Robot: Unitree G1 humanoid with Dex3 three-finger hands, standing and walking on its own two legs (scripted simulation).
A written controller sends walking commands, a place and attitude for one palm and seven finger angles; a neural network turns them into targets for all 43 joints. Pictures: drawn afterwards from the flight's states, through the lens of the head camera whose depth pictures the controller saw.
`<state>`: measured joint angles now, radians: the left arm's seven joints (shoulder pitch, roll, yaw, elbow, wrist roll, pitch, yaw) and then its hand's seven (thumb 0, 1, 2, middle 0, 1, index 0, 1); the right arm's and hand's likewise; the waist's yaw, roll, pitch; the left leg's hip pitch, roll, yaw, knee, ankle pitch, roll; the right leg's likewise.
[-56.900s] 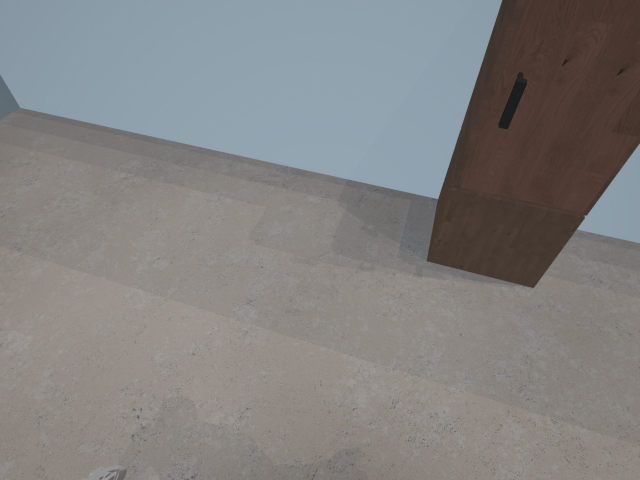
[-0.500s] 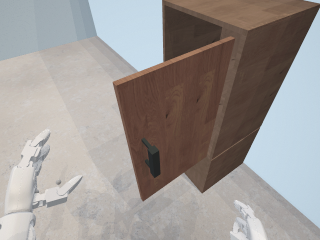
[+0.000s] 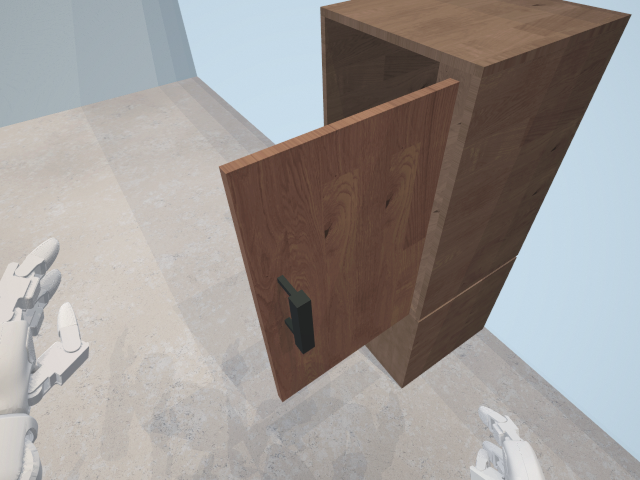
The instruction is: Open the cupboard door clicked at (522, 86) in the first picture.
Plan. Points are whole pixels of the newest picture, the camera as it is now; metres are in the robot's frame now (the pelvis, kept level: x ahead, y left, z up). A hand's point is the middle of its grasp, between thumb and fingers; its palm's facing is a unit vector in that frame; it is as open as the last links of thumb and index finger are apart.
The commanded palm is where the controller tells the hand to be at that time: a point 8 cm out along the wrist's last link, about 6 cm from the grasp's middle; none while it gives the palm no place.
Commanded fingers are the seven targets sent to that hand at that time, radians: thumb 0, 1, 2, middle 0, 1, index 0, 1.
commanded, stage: draw the hand back to the body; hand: left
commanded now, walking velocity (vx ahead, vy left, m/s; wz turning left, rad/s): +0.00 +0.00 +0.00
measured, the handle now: (294, 314) +0.36 +0.10 -0.02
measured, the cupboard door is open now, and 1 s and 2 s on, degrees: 92 92 92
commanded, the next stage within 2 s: step back with the hand held close in 0.10 s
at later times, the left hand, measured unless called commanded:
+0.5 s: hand (75, 362) +0.17 +0.26 +0.14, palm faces +0.36 -0.78 -0.51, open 7.4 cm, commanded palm +0.12 +0.30 +0.17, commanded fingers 0.00 0.90 0.90 -0.20 -0.30 -0.20 -0.30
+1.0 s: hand out of the picture +0.09 +0.29 +0.15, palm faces +0.48 -0.72 -0.50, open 7.4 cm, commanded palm +0.03 +0.32 +0.17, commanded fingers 0.00 0.90 0.90 -0.20 -0.30 -0.20 -0.30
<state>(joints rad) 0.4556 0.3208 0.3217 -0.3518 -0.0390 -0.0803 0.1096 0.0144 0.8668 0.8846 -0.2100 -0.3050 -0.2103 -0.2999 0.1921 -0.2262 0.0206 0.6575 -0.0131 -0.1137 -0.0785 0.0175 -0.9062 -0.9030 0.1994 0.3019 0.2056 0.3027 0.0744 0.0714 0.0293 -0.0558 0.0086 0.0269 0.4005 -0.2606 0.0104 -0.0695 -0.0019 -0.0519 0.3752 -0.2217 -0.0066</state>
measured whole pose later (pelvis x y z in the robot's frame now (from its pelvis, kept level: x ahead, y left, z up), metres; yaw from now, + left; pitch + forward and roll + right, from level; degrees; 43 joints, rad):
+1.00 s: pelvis -0.10 +0.02 -0.02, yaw +2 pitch -2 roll -2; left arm 0.51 0.40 0.45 -0.51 0.02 -0.22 0.15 0.02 0.89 0.89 -0.21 -0.31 -0.22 -0.30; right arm 0.21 -0.21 0.01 0.57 -0.01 -0.09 -0.08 0.02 -0.90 -0.90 0.20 0.30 0.21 0.30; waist 0.02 0.00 0.08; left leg -0.42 -0.01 0.01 0.68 -0.28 0.05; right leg -0.39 0.00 -0.02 0.59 -0.18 0.01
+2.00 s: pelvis -0.26 +0.02 -0.01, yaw +2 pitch -1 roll +0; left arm 0.50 0.40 0.42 -0.46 -0.02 -0.17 0.16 0.02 0.89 0.90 -0.21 -0.31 -0.21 -0.30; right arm 0.27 -0.17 0.02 0.68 -0.01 -0.14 -0.10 0.02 -0.91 -0.90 0.20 0.30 0.21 0.30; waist 0.01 -0.06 0.00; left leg -0.27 -0.01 0.04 0.51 -0.23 0.03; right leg -0.26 0.02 0.01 0.55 -0.29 0.00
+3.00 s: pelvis -0.29 +0.01 +0.00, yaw +2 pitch -2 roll +0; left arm 0.30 0.21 0.01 1.13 0.01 0.02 0.02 -0.01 0.95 0.89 -0.21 -0.30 -0.21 -0.30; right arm 0.26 -0.17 0.00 1.12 -0.03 0.03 -0.02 0.01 -0.91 -0.90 0.20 0.30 0.20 0.30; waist 0.00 0.03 0.08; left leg -0.24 0.01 0.01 0.43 -0.16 0.01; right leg -0.16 0.03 -0.07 0.41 -0.22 -0.05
